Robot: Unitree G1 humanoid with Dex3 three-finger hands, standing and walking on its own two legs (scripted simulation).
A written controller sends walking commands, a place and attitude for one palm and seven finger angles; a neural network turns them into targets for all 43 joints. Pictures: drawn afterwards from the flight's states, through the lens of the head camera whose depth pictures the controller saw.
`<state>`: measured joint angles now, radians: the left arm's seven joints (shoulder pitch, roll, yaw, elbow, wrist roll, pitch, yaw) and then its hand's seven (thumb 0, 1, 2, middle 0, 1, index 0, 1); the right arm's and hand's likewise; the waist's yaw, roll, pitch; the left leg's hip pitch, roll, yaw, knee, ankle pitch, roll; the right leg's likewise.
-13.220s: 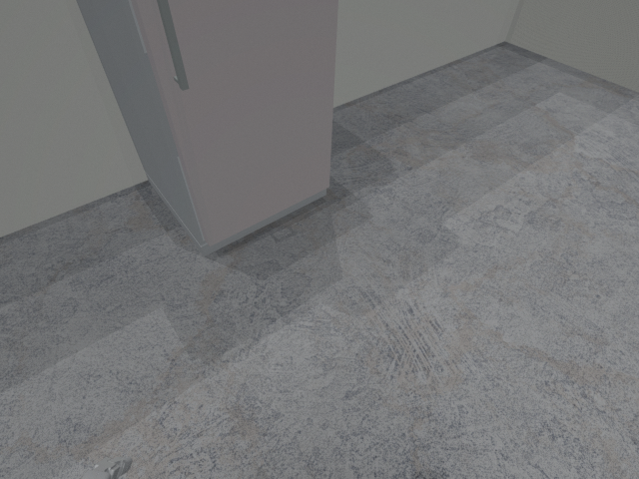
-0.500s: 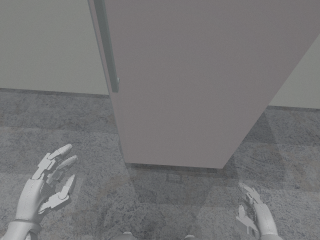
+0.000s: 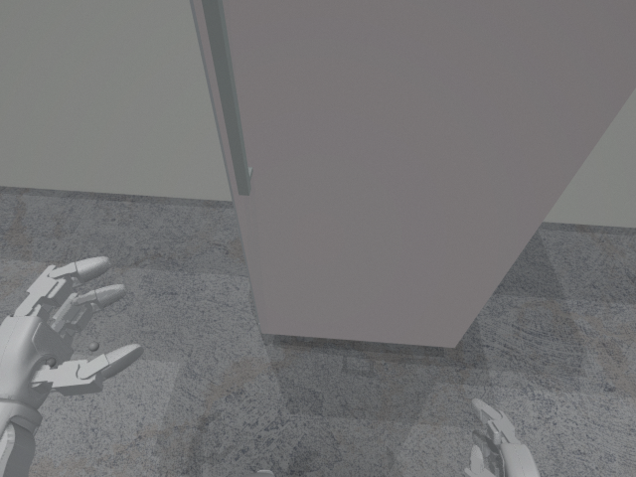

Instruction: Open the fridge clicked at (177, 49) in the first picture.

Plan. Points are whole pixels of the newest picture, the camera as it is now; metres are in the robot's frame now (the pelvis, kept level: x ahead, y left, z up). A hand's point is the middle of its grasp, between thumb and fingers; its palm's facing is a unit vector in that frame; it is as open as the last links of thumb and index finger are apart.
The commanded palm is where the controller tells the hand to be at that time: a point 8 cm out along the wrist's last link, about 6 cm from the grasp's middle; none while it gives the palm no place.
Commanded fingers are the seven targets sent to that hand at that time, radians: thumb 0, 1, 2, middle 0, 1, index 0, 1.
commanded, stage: raise the hand to about handle height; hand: left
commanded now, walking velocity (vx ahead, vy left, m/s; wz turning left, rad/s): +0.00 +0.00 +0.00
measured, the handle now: (234, 105) +0.57 +0.17 +0.17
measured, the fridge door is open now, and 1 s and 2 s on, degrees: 0 0 0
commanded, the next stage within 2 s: move the hooked fingers beside the handle in 1.26 s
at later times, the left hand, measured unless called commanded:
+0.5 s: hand (64, 286) +0.26 +0.28 +0.14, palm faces +0.03 -1.00 -0.04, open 13.7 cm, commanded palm +0.23 +0.33 +0.16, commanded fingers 0.00 -0.50 0.30 -0.30 -1.20 -0.30 -1.20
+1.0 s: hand (57, 234) +0.30 +0.28 +0.19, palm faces +0.04 -1.00 -0.03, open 14.0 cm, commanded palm +0.26 +0.33 +0.20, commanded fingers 0.00 -0.50 0.30 -0.30 -1.20 -0.30 -1.20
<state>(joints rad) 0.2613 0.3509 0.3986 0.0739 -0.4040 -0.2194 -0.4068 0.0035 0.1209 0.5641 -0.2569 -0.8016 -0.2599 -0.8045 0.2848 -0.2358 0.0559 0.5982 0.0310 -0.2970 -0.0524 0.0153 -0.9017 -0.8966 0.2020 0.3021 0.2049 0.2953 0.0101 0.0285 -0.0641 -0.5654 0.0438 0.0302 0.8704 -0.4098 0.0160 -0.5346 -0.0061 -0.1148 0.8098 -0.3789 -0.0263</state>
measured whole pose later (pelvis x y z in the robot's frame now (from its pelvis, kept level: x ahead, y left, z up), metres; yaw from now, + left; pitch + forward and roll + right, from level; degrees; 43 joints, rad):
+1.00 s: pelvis +0.02 +0.01 +0.04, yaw +0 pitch -1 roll -1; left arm -0.10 0.45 0.45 0.20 -0.34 0.12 -0.48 -0.01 -0.50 0.30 -0.30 -1.20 -0.30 -1.20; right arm 0.23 -0.27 0.09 0.61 0.07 -0.23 -0.08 0.02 -0.90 -0.90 0.20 0.30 0.20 0.30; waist 0.05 0.04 -0.01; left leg -0.22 0.01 0.05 0.51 -0.28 0.02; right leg -0.20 -0.01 -0.10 0.47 -0.25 -0.01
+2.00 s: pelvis +0.01 +0.00 +0.04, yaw -1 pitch +0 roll +0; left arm -0.38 0.45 0.40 0.52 -0.27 0.02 -0.41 -0.02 -0.50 0.30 -0.30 -1.20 -0.30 -1.20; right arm 0.29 -0.29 0.06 0.64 0.07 -0.21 -0.10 0.02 -0.90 -0.90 0.20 0.30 0.20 0.29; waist 0.01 0.03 -0.01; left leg -0.26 0.02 0.06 0.52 -0.26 0.01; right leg -0.26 0.00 -0.08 0.50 -0.25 -0.03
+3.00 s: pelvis +0.02 +0.01 +0.03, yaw -2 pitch +10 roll -1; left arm -0.96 0.56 0.39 1.17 -0.13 -0.16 -0.35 -0.02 -0.50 0.30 -0.30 -1.20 -0.30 -1.20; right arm 0.41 -0.29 0.05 0.70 0.03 -0.09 -0.05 0.01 -0.90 -0.90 0.20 0.30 0.20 0.29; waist -0.11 0.01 -0.05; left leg -0.49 0.03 0.07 0.63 -0.32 0.03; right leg -0.48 0.00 -0.07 0.58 -0.28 -0.01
